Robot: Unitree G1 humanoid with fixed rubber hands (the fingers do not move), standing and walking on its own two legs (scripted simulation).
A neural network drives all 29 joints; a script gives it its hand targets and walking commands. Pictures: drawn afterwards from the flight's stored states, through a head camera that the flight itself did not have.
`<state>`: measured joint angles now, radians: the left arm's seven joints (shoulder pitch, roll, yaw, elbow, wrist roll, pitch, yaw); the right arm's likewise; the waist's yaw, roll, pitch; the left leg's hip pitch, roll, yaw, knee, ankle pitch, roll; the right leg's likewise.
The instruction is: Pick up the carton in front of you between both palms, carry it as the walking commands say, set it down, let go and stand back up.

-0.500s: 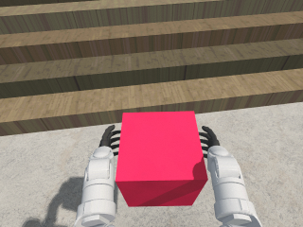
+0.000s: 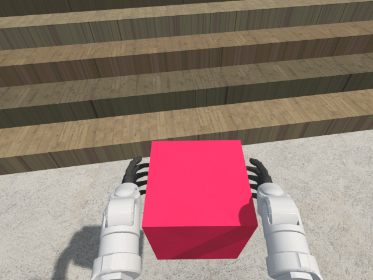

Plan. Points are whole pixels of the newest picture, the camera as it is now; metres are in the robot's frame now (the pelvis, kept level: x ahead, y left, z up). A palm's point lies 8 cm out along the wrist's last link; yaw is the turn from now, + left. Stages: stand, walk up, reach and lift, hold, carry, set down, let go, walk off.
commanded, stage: hold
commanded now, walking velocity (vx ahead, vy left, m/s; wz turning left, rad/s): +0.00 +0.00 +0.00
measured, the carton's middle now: (196, 203) +0.30 +0.00 -0.04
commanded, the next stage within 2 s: carry in 0.30 s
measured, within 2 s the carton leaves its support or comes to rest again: neither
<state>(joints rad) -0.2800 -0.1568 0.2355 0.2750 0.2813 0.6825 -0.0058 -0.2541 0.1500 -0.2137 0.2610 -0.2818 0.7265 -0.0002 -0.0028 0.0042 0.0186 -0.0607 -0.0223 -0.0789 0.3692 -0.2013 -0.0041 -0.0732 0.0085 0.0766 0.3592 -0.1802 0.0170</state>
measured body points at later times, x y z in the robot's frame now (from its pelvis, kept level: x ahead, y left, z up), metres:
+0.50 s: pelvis +0.00 +0.00 -0.01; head -0.04 +0.01 +0.44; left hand +0.31 +0.16 +0.07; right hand +0.31 -0.14 +0.07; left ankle +0.00 +0.11 -0.75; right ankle +0.02 -0.13 -0.74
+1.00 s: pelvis +0.21 +0.00 +0.00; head +0.19 +0.01 +0.45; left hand +0.44 +0.18 +0.07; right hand +0.47 -0.12 +0.07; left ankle +0.24 +0.12 -0.70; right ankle +0.15 -0.09 -0.75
